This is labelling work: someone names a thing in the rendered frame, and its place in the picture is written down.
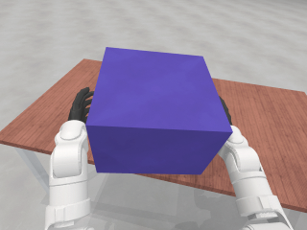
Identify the carton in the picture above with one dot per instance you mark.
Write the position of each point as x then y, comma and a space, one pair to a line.
155, 113

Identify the right robot forearm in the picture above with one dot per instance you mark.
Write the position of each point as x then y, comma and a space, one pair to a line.
253, 192

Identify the left robot forearm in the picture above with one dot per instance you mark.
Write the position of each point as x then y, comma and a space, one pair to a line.
68, 175

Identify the robot left hand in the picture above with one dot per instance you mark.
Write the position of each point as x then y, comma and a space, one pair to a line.
79, 107

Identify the robot right hand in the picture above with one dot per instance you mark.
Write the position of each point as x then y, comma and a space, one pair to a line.
226, 111

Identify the table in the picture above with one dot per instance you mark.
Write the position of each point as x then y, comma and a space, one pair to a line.
272, 119

